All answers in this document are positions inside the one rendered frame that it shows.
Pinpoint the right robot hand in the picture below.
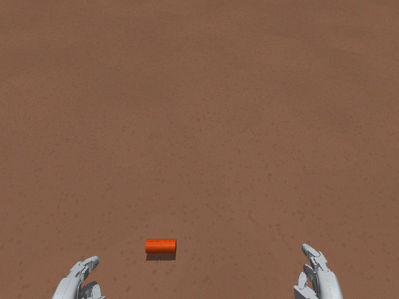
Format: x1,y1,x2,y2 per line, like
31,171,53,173
294,244,344,299

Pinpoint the left robot hand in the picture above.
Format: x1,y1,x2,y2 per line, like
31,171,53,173
52,256,105,299

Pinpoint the can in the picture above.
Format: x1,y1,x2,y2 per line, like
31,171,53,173
145,239,176,254

